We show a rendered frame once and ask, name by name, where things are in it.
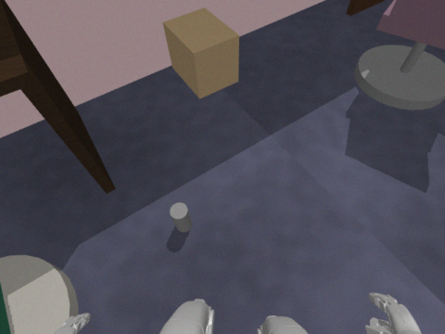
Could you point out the office chair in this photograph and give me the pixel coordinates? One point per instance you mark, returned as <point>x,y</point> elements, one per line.
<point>36,297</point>
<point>407,77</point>

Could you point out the right robot hand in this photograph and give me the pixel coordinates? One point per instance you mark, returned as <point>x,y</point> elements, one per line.
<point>399,317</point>

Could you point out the left robot hand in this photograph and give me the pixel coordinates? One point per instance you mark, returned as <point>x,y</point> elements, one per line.
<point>74,324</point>

